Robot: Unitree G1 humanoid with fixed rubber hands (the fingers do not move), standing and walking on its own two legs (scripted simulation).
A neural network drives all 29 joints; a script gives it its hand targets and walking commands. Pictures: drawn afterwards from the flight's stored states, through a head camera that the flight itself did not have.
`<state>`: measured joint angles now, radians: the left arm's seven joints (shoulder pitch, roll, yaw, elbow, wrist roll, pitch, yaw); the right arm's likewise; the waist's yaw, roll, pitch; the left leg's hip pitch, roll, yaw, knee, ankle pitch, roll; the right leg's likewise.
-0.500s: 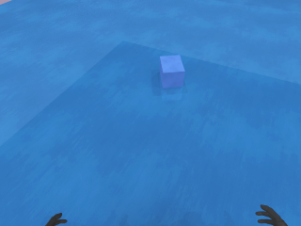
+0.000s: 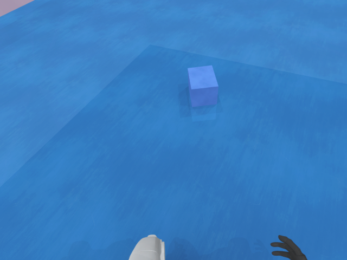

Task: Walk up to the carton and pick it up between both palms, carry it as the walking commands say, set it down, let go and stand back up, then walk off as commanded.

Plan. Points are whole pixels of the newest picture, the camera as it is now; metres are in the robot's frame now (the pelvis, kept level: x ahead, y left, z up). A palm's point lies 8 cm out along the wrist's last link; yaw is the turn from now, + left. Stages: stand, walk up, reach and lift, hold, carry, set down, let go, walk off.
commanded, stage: walk up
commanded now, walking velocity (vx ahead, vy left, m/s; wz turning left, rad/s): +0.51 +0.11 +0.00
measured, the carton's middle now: (202, 86) +1.45 -0.10 -0.69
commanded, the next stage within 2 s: none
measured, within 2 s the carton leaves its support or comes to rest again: neither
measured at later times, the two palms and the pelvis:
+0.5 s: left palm (104, 182) +0.34 +0.28 -0.14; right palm (281, 239) +0.18 -0.21 -0.12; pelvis +0.25 +0.04 +0.00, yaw +0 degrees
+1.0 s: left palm (124, 157) +0.42 +0.22 -0.11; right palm (262, 119) +0.59 -0.27 -0.14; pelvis +0.49 -0.02 +0.00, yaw +0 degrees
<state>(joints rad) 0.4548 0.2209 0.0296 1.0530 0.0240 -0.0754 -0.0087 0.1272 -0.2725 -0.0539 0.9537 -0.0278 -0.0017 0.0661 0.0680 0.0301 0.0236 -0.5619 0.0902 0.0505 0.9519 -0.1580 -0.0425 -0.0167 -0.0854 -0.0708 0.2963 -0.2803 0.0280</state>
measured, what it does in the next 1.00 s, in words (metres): walks ahead: left foot, then right foot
